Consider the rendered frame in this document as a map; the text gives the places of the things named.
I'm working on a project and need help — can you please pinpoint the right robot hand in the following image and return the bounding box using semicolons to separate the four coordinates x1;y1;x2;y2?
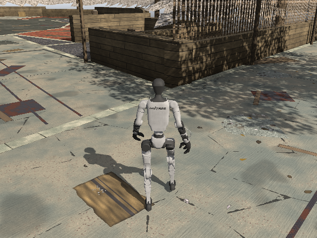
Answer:
179;141;191;154

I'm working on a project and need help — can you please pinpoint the robot right thigh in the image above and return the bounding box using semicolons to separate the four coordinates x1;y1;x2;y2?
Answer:
165;138;175;164

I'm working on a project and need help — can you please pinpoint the robot right upper arm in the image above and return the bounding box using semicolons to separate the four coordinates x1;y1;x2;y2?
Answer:
169;100;182;128

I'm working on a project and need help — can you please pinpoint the left robot forearm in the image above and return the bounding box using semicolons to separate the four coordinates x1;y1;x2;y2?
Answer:
133;119;140;134

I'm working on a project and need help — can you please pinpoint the left robot shin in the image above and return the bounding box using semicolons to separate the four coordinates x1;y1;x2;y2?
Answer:
144;170;151;204

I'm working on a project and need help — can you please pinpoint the left robot hand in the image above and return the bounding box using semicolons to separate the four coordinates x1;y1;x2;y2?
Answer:
132;132;144;141

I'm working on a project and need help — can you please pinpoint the robot left upper arm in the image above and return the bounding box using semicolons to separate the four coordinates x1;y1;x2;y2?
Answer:
135;100;148;126

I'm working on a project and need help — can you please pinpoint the right robot forearm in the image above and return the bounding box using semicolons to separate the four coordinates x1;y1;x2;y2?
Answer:
178;121;189;143

